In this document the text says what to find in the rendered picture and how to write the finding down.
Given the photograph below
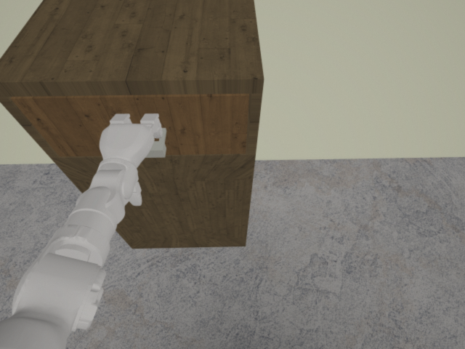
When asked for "robot left hand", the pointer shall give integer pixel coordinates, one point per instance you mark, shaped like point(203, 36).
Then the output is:
point(131, 142)

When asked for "cabinet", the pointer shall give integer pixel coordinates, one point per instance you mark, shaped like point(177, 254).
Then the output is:
point(150, 47)

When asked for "drawer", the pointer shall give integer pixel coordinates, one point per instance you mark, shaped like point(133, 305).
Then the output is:
point(195, 124)

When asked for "handle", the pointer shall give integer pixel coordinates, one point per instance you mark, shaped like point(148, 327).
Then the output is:
point(158, 149)

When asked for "left robot forearm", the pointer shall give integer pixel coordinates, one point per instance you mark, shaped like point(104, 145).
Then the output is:
point(90, 226)

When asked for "robot left upper arm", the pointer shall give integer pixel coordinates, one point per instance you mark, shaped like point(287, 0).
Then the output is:
point(61, 296)

